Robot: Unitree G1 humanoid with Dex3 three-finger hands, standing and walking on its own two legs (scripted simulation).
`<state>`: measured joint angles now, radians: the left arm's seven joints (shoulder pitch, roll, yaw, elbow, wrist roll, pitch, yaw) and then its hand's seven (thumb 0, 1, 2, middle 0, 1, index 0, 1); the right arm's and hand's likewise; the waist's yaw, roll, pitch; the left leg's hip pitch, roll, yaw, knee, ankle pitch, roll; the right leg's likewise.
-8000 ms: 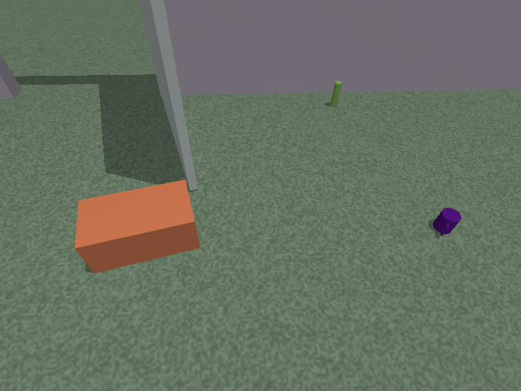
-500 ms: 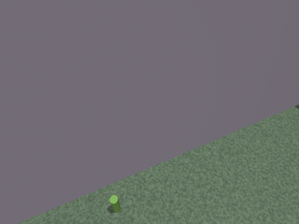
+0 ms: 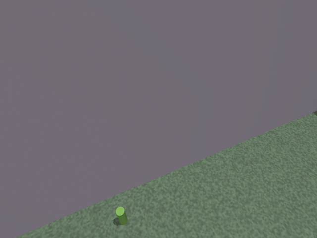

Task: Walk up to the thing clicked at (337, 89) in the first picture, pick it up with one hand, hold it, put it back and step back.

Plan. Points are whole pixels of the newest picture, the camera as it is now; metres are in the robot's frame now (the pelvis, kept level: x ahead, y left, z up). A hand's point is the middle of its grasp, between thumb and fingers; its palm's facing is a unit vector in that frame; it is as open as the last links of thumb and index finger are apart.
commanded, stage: stand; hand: left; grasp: from the side
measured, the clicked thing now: (122, 216) +0.39 +0.20 -0.70
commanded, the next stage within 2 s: go down in 0.46 s
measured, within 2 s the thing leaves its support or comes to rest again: neither
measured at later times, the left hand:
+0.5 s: hand out of the picture +0.08 +0.25 -0.16, palm faces -0.02 -0.94 -0.34, open 7.4 cm
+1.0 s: hand out of the picture +0.15 +0.27 -0.18, palm faces +0.04 -0.94 -0.32, open 15.0 cm
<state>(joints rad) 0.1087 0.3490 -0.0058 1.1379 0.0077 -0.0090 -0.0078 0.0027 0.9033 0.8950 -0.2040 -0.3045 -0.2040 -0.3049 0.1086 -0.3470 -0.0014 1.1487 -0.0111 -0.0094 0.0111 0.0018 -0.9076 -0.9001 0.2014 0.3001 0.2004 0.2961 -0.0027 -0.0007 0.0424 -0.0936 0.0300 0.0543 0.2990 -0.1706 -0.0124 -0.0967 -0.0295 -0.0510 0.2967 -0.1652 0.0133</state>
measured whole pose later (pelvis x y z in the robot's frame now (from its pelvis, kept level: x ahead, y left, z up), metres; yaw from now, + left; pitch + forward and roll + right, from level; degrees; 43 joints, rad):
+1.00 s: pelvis -0.01 +0.01 -0.04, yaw +0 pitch +9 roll -1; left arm 0.05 0.35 0.21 0.88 0.06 0.07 -0.06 0.00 -0.05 0.15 -0.08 -0.07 -0.08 -0.07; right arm 0.26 -0.25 -0.03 0.71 0.02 -0.06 -0.02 0.01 -0.94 -0.91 0.20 0.30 0.20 0.30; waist -0.04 0.00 -0.03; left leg -0.55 0.04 0.04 0.75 -0.37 0.00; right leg -0.54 -0.04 -0.05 0.72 -0.34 0.02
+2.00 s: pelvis -0.06 +0.00 -0.24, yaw -1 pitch +31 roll -3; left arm -0.22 0.56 0.55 0.80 -0.11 -0.24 -0.43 -0.01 -0.51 0.06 -0.07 -0.08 -0.06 -0.08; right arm 0.15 -0.30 0.01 0.63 -0.01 -0.19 -0.04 0.01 -0.92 -0.90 0.20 0.30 0.20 0.30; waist -0.05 -0.01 -0.16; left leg -1.61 0.06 -0.04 1.73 -0.66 0.00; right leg -1.57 -0.05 -0.07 1.68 -0.65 0.00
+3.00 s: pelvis -0.10 +0.01 -0.38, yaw -4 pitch +33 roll -6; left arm -0.63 0.86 0.75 1.10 -0.15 -0.36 -0.69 -0.02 -0.52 0.04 -0.05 -0.04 -0.04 -0.05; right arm 0.13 -0.35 0.09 0.71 -0.04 -0.17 -0.02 0.00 -0.93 -0.91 0.20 0.30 0.20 0.30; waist -0.09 -0.02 -0.10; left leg -2.09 0.05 -0.09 2.19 -0.68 0.01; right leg -2.03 -0.06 -0.09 2.12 -0.66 0.00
